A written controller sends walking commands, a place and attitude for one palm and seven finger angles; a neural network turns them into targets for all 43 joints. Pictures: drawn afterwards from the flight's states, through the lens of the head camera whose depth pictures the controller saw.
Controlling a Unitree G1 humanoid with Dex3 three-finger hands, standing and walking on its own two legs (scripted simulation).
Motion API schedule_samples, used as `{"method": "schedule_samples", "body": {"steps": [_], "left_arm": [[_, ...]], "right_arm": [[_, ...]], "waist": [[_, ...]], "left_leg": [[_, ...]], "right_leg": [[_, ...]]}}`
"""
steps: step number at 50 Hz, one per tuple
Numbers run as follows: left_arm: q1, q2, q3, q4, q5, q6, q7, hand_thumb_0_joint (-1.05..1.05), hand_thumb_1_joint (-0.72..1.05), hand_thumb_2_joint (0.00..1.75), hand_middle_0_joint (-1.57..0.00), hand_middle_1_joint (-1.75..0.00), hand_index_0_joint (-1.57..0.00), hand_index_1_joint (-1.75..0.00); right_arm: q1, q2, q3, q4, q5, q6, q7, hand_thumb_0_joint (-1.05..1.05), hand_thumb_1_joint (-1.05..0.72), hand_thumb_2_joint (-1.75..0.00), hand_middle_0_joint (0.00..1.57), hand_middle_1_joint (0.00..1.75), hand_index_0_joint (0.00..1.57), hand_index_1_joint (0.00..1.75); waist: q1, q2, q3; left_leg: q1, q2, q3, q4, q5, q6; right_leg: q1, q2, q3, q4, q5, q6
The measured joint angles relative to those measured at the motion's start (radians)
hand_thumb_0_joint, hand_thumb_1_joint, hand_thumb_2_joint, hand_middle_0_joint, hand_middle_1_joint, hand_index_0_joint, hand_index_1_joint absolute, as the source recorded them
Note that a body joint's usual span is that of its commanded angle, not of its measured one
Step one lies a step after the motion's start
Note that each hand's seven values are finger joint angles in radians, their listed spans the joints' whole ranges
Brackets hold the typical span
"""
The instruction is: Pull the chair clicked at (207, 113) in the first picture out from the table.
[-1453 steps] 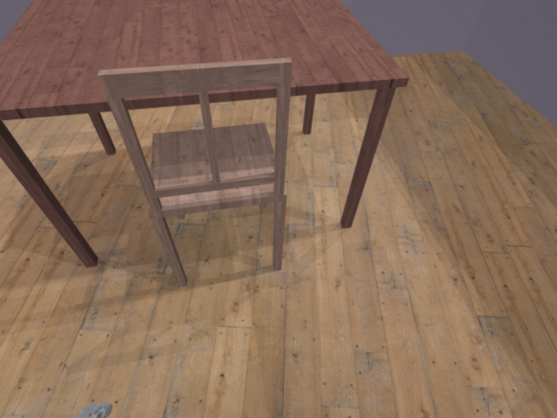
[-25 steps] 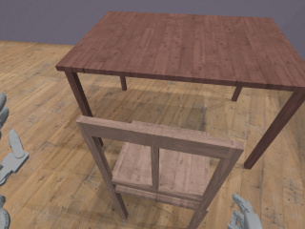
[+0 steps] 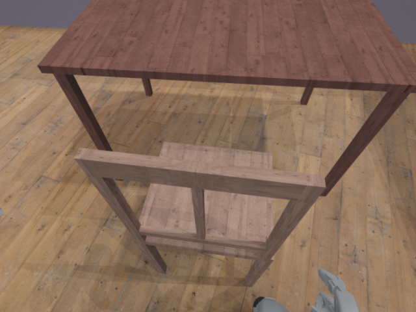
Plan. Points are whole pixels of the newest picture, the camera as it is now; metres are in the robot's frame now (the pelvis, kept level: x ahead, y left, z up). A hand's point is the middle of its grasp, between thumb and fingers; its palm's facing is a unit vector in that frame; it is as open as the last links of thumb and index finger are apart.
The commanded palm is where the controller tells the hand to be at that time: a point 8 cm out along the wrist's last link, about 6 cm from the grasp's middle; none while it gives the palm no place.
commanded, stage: step back with the hand held close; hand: left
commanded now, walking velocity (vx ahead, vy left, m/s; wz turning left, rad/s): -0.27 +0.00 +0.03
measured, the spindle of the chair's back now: (199, 215) +0.32 +0.04 -0.06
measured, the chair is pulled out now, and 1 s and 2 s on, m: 0.30 0.30 0.30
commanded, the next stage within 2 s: stop stepping back and stand still in 1.06 s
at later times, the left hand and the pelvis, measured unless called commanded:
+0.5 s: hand (9, 255) +0.16 +0.23 +0.18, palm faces +0.47 -0.68 -0.57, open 7.4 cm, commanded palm +0.09 +0.26 +0.19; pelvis -0.05 -0.04 -0.01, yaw +1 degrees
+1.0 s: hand out of the picture +0.08 +0.19 +0.19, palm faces +0.45 -0.75 -0.49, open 7.4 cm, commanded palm +0.00 +0.23 +0.19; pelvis -0.15 -0.06 +0.00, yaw -2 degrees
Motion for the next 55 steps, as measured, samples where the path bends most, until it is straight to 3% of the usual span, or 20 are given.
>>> {"method": "schedule_samples", "body": {"steps": [2,6,12,15,18,22,25,28,32,34,36,40,42,45,47,48,49,51,53,55], "left_arm": [[-0.008,-0.018,-0.013,-0.004,-0.002,0.005,0.004,0.01,0.89,0.90,-0.21,-0.31,-0.21,-0.30],[-0.060,-0.054,-0.032,0.010,0.004,0.003,0.021,0.01,0.89,0.90,-0.21,-0.31,-0.21,-0.30],[-0.112,-0.067,-0.045,0.066,0.005,0.028,0.031,0.01,0.89,0.90,-0.21,-0.31,-0.21,-0.30],[-0.121,-0.074,-0.064,0.045,0.001,0.038,0.026,0.01,0.89,0.90,-0.21,-0.31,-0.21,-0.30],[-0.137,-0.075,-0.078,0.002,0.013,0.043,0.023,0.01,0.89,0.90,-0.21,-0.31,-0.21,-0.30],[-0.082,-0.015,-0.037,-0.017,0.022,0.020,0.028,0.01,0.89,0.90,-0.21,-0.31,-0.21,-0.30],[-0.017,0.015,0.000,0.007,0.014,0.015,0.032,0.01,0.89,0.90,-0.21,-0.31,-0.21,-0.30],[-0.014,-0.005,0.005,0.007,0.002,0.017,0.035,0.01,0.89,0.90,-0.21,-0.31,-0.21,-0.30],[-0.096,-0.055,-0.060,-0.009,0.017,0.031,0.032,0.01,0.89,0.90,-0.21,-0.31,-0.21,-0.30],[-0.089,-0.039,-0.069,-0.020,0.018,0.032,0.029,0.01,0.89,0.90,-0.21,-0.31,-0.21,-0.30],[-0.032,-0.002,-0.045,-0.028,0.011,0.026,0.025,0.01,0.89,0.90,-0.21,-0.31,-0.21,-0.30],[0.042,0.009,-0.022,-0.016,0.003,0.031,0.035,0.01,0.88,0.90,-0.21,-0.31,-0.21,-0.30],[0.027,-0.019,-0.032,-0.029,-0.015,0.034,0.044,0.01,0.88,0.90,-0.21,-0.31,-0.22,-0.30],[-0.009,-0.054,-0.045,-0.050,-0.024,0.019,0.051,0.01,0.89,0.90,-0.21,-0.31,-0.21,-0.30],[-0.035,-0.049,-0.043,-0.045,-0.021,0.005,0.047,0.01,0.89,0.90,-0.21,-0.31,-0.21,-0.30],[-0.054,-0.047,-0.045,-0.030,-0.012,-0.002,0.041,0.01,0.89,0.90,-0.21,-0.31,-0.21,-0.30],[-0.080,-0.054,-0.057,-0.008,-0.003,-0.007,0.033,0.01,0.89,0.90,-0.21,-0.31,-0.21,-0.30],[-0.119,-0.051,-0.085,0.026,0.006,0.000,0.022,0.01,0.89,0.90,-0.21,-0.31,-0.21,-0.30],[-0.120,-0.037,-0.102,0.029,0.008,0.012,0.011,0.01,0.89,0.90,-0.21,-0.31,-0.21,-0.30],[-0.068,-0.014,-0.091,0.007,0.006,0.021,0.006,0.01,0.89,0.90,-0.21,-0.31,-0.21,-0.30]], "right_arm": [[0.011,0.002,0.005,0.005,0.000,-0.005,0.001,0.01,-0.90,-0.90,0.20,0.30,0.20,0.30],[-0.010,-0.002,0.018,0.003,0.000,-0.008,-0.009,0.01,-0.90,-0.90,0.20,0.30,0.21,0.30],[-0.040,0.025,0.033,-0.026,-0.013,-0.021,-0.008,0.01,-0.90,-0.90,0.20,0.30,0.21,0.30],[-0.044,0.019,0.039,-0.034,-0.009,-0.017,0.003,0.01,-0.90,-0.90,0.20,0.30,0.21,0.30],[-0.080,-0.003,0.042,-0.039,-0.014,0.010,0.005,0.01,-0.90,-0.90,0.20,0.30,0.21,0.30],[-0.084,-0.008,0.036,-0.058,-0.011,0.024,-0.001,0.01,-0.90,-0.90,0.20,0.30,0.21,0.30],[-0.033,0.003,0.015,-0.060,-0.004,0.013,-0.002,0.01,-0.90,-0.90,0.20,0.30,0.21,0.30],[-0.005,0.002,0.000,-0.037,0.000,0.005,-0.001,0.01,-0.90,-0.90,0.20,0.30,0.21,0.30],[-0.042,-0.027,-0.004,-0.004,-0.006,0.023,0.002,0.01,-0.90,-0.90,0.20,0.30,0.21,0.30],[-0.063,-0.032,0.000,-0.001,-0.003,0.031,0.000,0.01,-0.90,-0.90,0.20,0.30,0.21,0.30],[-0.076,-0.011,0.009,-0.003,0.000,0.034,-0.001,0.01,-0.90,-0.90,0.20,0.30,0.21,0.30],[-0.030,0.030,0.003,-0.011,-0.012,-0.015,-0.016,0.01,-0.90,-0.90,0.20,0.30,0.21,0.30],[-0.011,0.045,-0.003,0.008,-0.014,-0.043,-0.011,0.01,-0.90,-0.90,0.20,0.30,0.21,0.30],[-0.006,0.056,0.004,0.027,-0.011,-0.071,0.007,0.01,-0.90,-0.90,0.20,0.30,0.21,0.30],[-0.018,0.060,0.018,0.026,-0.014,-0.082,0.020,0.01,-0.90,-0.90,0.20,0.30,0.21,0.30],[-0.032,0.057,0.025,0.028,-0.016,-0.084,0.026,0.01,-0.90,-0.90,0.20,0.30,0.21,0.30],[-0.052,0.049,0.027,0.033,-0.016,-0.079,0.030,0.01,-0.90,-0.90,0.20,0.30,0.21,0.30],[-0.081,0.038,0.026,0.035,-0.013,-0.061,0.033,0.01,-0.90,-0.90,0.20,0.30,0.21,0.30],[-0.096,0.031,0.026,0.023,-0.006,-0.039,0.030,0.01,-0.90,-0.90,0.20,0.30,0.21,0.30],[-0.102,0.027,0.033,0.001,0.002,-0.017,0.020,0.01,-0.90,-0.90,0.20,0.30,0.21,0.30]], "waist": [[0.005,0.002,-0.016],[0.019,-0.005,-0.039],[0.007,-0.027,-0.016],[0.009,-0.012,-0.019],[0.002,-0.019,0.002],[-0.004,-0.062,0.009],[-0.015,-0.050,-0.022],[-0.001,-0.028,-0.031],[-0.016,-0.020,0.016],[-0.021,-0.035,0.028],[-0.012,-0.087,0.032],[-0.015,-0.054,-0.020],[-0.003,-0.025,-0.040],[0.032,-0.009,-0.051],[0.044,-0.012,-0.047],[0.046,-0.004,-0.038],[0.038,0.019,-0.022],[0.015,0.020,0.002],[-0.003,-0.016,0.022],[-0.020,-0.058,0.025]], "left_leg": [[-0.007,0.010,-0.005,0.033,-0.009,-0.002],[-0.008,0.011,-0.001,0.030,-0.057,0.002],[0.013,0.014,-0.003,0.044,-0.039,-0.015],[-0.026,0.043,-0.016,0.119,-0.063,-0.021],[-0.082,0.037,-0.037,0.149,-0.037,-0.002],[-0.107,0.009,-0.025,0.089,-0.007,-0.026],[-0.126,0.021,-0.039,0.109,-0.010,-0.034],[-0.153,0.042,-0.049,0.163,-0.035,-0.042],[-0.248,0.021,-0.057,0.248,-0.034,-0.002],[-0.271,0.006,-0.041,0.204,-0.026,0.012],[-0.264,-0.013,-0.003,0.161,0.078,0.006],[-0.285,0.035,-0.016,0.158,0.089,-0.007],[-0.282,0.061,-0.030,0.133,0.110,-0.018],[-0.280,0.085,-0.013,0.106,0.138,-0.031],[-0.304,0.094,0.004,0.136,0.133,-0.041],[-0.323,0.107,0.006,0.165,0.126,-0.047],[-0.344,0.123,-0.006,0.190,0.130,-0.041],[-0.406,0.087,-0.043,0.298,0.045,-0.027],[-0.447,0.033,-0.053,0.411,-0.004,-0.020],[-0.442,0.005,-0.037,0.391,-0.024,-0.017]], "right_leg": [[0.013,0.004,-0.002,0.002,-0.017,0.009],[0.003,0.004,0.009,0.013,-0.052,0.064],[-0.015,0.011,0.022,0.103,-0.053,0.002],[0.004,0.030,0.004,0.071,-0.080,0.047],[-0.016,0.032,0.003,0.028,-0.024,0.036],[-0.068,0.030,0.042,0.030,0.012,0.012],[-0.073,0.048,0.036,0.150,-0.080,0.001],[-0.052,0.062,0.021,0.130,-0.132,0.014],[-0.058,0.038,0.000,0.078,-0.063,0.012],[-0.069,0.029,0.004,0.042,-0.022,0.017],[-0.090,0.020,0.044,0.040,-0.013,0.017],[-0.158,0.093,0.044,0.446,-0.294,0.007],[-0.111,0.112,0.019,0.502,-0.354,-0.005],[0.017,0.090,-0.027,0.310,-0.330,-0.016],[0.106,0.069,-0.045,0.121,-0.220,-0.017],[0.129,0.077,-0.050,0.065,-0.241,-0.011],[0.124,0.094,-0.058,0.057,-0.243,-0.011],[0.095,0.087,-0.062,0.061,-0.216,-0.016],[0.074,0.063,-0.048,0.046,-0.177,-0.020],[0.052,0.048,-0.024,0.020,-0.138,-0.019]]}}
